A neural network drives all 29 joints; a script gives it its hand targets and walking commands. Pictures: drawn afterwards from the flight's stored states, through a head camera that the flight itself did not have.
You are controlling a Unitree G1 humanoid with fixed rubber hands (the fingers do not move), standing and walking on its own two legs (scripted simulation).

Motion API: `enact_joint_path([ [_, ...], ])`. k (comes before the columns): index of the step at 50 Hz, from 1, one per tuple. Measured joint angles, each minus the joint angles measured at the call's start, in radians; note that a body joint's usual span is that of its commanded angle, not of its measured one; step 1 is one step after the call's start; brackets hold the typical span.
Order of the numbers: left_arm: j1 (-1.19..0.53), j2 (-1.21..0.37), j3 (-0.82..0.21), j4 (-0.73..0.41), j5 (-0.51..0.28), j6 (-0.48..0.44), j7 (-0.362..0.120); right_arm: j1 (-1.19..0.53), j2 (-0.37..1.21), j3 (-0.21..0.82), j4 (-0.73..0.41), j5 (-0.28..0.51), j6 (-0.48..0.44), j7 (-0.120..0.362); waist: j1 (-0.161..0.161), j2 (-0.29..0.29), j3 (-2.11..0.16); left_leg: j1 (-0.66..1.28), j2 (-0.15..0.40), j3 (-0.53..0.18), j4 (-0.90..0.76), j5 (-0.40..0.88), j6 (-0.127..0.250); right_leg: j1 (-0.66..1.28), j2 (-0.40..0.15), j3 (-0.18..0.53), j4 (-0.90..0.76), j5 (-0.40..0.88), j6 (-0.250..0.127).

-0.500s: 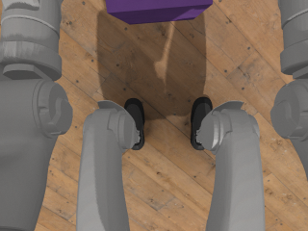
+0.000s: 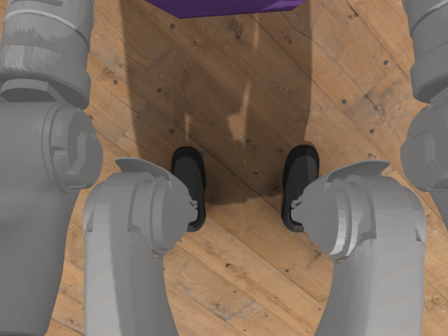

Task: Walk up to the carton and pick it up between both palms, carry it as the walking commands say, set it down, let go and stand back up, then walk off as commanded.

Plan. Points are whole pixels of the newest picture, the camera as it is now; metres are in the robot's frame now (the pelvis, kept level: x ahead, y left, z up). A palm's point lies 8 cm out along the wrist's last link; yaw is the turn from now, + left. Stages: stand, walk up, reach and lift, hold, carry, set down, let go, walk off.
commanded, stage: reach and lift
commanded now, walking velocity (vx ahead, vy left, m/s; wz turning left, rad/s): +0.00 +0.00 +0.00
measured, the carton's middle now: out of the picture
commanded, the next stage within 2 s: none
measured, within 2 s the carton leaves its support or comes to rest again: leaves its support in 1.58 s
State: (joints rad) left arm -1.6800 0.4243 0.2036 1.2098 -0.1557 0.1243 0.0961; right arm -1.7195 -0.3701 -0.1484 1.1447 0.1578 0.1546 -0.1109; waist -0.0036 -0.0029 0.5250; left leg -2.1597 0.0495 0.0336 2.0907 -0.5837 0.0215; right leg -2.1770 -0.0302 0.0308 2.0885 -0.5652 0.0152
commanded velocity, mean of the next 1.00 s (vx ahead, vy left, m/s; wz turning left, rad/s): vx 0.00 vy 0.00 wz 0.00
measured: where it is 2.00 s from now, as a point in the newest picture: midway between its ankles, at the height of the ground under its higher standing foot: (243, 201)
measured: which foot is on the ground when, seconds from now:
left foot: down 0.00-1.00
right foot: down 0.00-1.00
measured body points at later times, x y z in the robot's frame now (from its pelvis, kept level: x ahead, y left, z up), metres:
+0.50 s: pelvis +0.00 +0.00 -0.01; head +0.40 -0.01 +0.18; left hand +0.59 +0.18 -0.22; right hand +0.60 -0.17 -0.20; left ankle +0.11 +0.12 -0.37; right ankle +0.11 -0.13 -0.37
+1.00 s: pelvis +0.00 +0.00 -0.01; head +0.40 +0.00 +0.18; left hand +0.59 +0.17 -0.22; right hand +0.60 -0.14 -0.21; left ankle +0.11 +0.12 -0.37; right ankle +0.11 -0.13 -0.37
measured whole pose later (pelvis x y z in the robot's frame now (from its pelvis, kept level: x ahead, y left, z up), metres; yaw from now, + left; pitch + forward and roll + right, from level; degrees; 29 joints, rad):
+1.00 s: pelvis +0.00 +0.00 -0.01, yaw +0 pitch +37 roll +1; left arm -1.68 0.38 0.17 1.16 -0.12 0.14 0.06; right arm -1.72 -0.32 -0.15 1.15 0.13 0.14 -0.07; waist 0.00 0.00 0.52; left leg -2.17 0.04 0.03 2.12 -0.59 0.02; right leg -2.18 -0.03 0.03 2.12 -0.58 0.02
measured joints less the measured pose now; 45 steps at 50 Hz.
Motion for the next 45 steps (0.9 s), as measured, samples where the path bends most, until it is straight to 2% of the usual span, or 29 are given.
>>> enact_joint_path([
  [15, 0.0, 0.0, -0.021, -0.011, -0.009, -0.01, 0.0, 0.0, -0.014, 0.0, 0.0, 0.0, -0.012, 0.001, 0.0, 0.0, 0.0, -0.005, -0.002, -0.002, 0.021, -0.009, 0.0, -0.006, 0.0, 0.0, 0.023, -0.009, 0.0],
  [31, 0.0, -0.031, -0.037, -0.027, -0.01, -0.01, -0.028, 0.0, 0.02, 0.001, 0.0, 0.0, -0.012, 0.039, 0.0, 0.0, 0.0, -0.006, -0.004, -0.002, 0.021, -0.008, 0.0, -0.006, 0.0, 0.001, 0.023, -0.009, 0.0],
  [45, 0.0, -0.042, -0.037, -0.042, 0.008, -0.002, -0.027, 0.0, 0.052, 0.001, 0.0, -0.005, -0.015, 0.031, 0.0, 0.0, -0.001, -0.007, -0.009, -0.004, 0.021, -0.009, 0.0, -0.006, 0.0, 0.002, 0.023, -0.011, 0.0],
])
